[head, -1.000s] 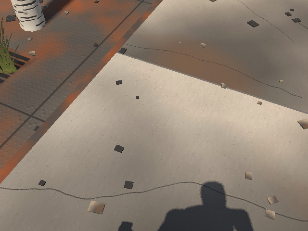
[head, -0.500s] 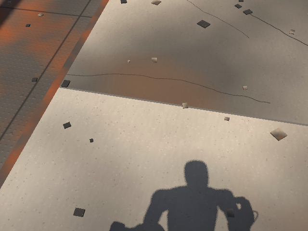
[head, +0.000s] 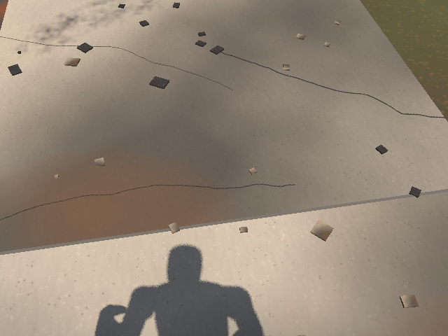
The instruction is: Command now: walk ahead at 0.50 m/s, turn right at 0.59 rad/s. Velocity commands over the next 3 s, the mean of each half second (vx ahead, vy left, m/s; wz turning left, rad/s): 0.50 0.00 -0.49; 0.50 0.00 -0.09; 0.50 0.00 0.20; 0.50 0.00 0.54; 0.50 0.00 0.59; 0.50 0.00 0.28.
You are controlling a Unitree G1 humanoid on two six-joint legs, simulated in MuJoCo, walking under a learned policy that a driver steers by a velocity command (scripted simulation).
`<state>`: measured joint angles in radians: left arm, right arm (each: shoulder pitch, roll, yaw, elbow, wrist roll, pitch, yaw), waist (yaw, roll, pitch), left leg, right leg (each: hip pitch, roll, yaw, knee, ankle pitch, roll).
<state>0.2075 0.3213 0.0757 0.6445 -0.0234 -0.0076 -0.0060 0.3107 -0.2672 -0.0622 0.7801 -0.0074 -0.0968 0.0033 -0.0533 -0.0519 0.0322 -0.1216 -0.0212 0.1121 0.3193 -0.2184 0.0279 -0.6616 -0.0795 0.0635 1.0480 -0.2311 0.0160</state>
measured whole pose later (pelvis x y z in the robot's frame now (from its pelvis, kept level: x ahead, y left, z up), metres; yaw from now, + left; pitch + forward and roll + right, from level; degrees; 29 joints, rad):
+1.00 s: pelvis +0.58 -0.08 +0.00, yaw -16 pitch +1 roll +1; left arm 0.23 0.30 0.05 0.74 -0.01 -0.06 0.00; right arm 0.29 -0.26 -0.04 0.82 0.00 -0.09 0.03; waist -0.03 -0.04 0.03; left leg -0.21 -0.06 0.04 0.34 -0.16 0.07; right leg -0.57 -0.09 0.05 1.05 -0.28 0.00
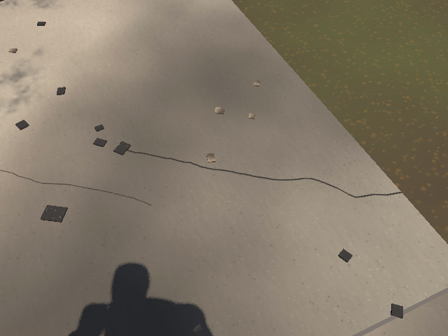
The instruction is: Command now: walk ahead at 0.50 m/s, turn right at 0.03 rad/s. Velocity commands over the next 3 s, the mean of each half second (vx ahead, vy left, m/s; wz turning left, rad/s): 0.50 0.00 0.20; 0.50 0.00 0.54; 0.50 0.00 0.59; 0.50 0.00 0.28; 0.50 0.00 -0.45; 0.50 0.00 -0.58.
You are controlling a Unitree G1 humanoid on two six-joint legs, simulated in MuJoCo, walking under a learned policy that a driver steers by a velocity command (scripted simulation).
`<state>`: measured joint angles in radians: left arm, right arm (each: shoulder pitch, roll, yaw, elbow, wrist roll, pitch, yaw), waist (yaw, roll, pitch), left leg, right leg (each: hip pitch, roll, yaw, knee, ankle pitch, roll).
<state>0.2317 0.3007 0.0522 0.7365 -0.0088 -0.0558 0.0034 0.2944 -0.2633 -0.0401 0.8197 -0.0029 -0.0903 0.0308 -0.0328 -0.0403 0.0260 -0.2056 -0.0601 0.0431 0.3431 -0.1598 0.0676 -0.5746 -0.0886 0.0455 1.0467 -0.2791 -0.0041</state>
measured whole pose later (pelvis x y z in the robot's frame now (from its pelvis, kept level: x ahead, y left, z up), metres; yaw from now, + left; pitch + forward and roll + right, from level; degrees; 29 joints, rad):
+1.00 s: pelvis +0.52 +0.06 +0.00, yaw +26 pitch +1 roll -1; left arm 0.14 0.30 0.06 0.78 0.00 -0.11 0.00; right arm 0.27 -0.28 -0.08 0.72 0.01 -0.04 0.03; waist -0.02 -0.02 0.06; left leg -0.29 -0.09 -0.02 0.44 -0.17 0.10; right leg -0.52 -0.09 0.06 1.12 -0.33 0.02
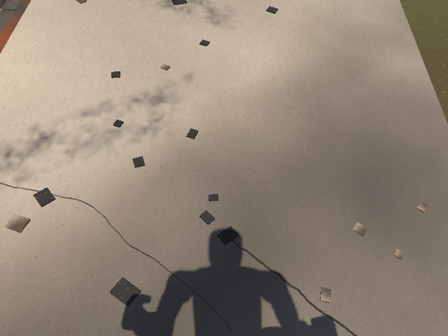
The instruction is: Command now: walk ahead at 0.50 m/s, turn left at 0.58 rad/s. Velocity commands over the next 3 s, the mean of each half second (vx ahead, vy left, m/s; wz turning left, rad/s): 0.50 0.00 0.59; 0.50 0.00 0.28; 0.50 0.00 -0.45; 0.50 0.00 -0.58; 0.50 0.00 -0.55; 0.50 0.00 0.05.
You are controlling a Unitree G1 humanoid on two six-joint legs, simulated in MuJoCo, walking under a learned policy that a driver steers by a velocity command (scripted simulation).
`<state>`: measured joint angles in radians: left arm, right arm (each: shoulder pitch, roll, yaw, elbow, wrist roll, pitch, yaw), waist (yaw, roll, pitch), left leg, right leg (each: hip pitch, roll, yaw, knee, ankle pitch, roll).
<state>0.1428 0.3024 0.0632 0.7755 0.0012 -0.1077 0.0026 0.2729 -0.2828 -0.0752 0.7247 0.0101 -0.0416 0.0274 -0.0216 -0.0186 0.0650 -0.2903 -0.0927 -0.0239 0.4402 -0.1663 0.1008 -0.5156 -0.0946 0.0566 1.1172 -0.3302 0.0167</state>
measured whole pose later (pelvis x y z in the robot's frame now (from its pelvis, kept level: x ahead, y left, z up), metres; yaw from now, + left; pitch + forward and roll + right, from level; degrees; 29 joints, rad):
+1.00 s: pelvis +0.51 +0.11 +0.00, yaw +24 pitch +1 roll +0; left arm 0.24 0.32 0.06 0.87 -0.04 -0.06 -0.01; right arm 0.24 -0.25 -0.06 0.70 -0.01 -0.07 0.02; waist 0.00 -0.04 0.05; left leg -0.25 -0.02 0.10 0.42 -0.19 0.06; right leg -0.51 -0.11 0.05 1.15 -0.32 0.00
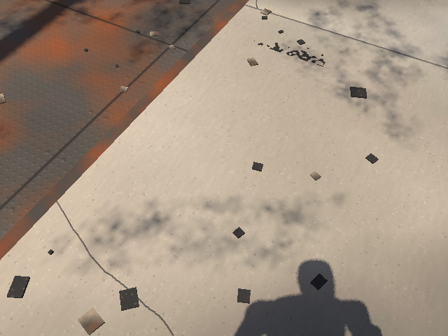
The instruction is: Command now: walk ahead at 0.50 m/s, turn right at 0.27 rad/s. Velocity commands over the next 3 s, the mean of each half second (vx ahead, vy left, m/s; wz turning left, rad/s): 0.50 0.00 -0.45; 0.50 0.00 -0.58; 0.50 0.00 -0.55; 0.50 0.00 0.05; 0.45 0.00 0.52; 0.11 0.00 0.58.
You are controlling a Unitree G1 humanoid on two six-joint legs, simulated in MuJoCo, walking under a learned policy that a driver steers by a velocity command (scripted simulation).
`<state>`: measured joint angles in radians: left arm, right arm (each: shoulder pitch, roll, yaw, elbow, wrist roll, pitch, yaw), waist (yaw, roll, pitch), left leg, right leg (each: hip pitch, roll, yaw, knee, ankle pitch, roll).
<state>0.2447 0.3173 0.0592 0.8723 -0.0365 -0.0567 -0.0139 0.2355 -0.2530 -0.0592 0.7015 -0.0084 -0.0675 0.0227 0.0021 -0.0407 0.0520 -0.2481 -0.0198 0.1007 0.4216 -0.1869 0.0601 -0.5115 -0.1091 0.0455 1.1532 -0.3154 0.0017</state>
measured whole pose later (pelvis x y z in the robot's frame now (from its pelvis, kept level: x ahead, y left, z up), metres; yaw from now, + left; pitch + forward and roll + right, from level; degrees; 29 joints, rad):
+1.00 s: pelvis +0.57 -0.13 +0.00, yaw -35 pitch +1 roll +2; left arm 0.29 0.31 0.07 0.70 -0.03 -0.02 0.01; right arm 0.21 -0.26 -0.06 0.75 -0.01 -0.10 0.01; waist -0.01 -0.05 0.02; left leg -0.26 -0.03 0.06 0.43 -0.19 0.03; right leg -0.50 -0.02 0.07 1.18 -0.35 -0.01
